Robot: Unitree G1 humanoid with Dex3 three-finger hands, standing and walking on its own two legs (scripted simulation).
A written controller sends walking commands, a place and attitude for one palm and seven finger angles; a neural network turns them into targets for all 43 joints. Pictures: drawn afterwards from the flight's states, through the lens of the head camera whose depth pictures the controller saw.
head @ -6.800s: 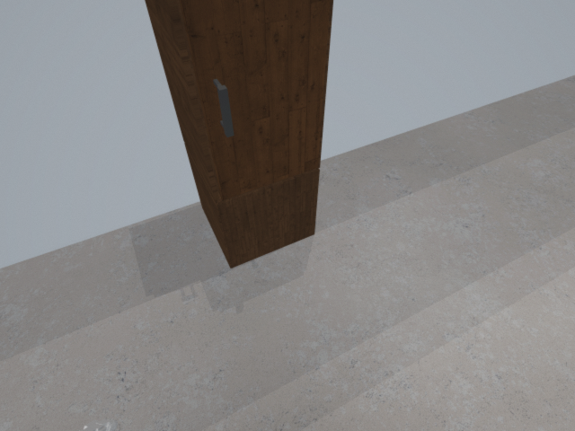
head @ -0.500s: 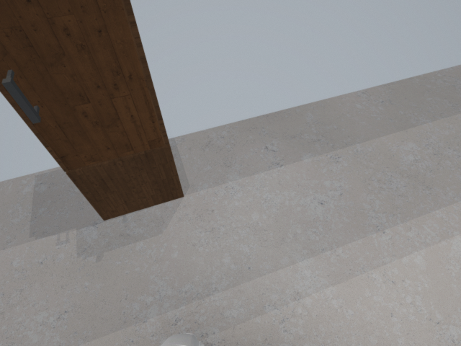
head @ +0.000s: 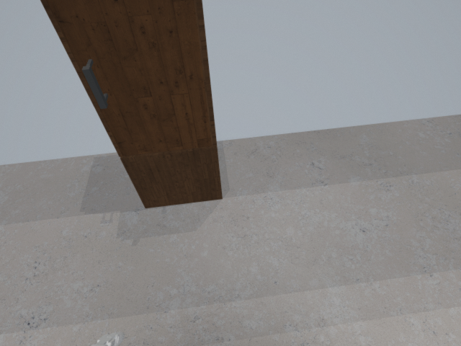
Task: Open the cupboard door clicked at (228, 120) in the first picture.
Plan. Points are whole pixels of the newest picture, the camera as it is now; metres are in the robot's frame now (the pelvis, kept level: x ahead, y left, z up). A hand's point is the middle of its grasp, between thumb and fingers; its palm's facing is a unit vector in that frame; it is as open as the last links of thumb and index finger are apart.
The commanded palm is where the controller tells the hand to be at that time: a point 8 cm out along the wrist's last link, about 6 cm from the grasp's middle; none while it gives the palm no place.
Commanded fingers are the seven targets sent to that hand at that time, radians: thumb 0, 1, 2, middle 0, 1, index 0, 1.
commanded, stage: turn to face it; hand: left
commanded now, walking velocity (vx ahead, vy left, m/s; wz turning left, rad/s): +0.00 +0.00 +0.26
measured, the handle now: (97, 84) +0.80 +0.45 +0.01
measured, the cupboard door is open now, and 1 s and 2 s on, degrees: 0 0 0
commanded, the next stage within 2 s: take the last steps up to it in 0.08 s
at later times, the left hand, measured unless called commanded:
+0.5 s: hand out of the picture -0.09 +0.20 -0.16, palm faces +0.30 -0.93 -0.23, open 7.4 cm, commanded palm none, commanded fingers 0.00 0.90 0.90 -0.20 -0.30 -0.20 -0.30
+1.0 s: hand (120, 293) +0.25 +0.27 -0.16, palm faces +0.16 -0.97 -0.20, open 7.4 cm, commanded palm none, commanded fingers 0.00 0.90 0.90 -0.20 -0.30 -0.20 -0.30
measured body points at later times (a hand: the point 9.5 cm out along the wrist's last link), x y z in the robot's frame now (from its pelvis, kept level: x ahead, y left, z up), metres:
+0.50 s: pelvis +0.01 +0.02 +0.01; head +0.02 +0.03 +0.46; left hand -0.10 +0.25 -0.14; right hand +0.14 -0.20 -0.13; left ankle -0.03 +0.14 -0.71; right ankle +0.01 -0.11 -0.73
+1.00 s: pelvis +0.16 +0.07 -0.01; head +0.19 +0.06 +0.44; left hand +0.24 +0.32 -0.14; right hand +0.08 -0.15 -0.17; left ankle -0.02 +0.14 -0.73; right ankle +0.29 +0.00 -0.73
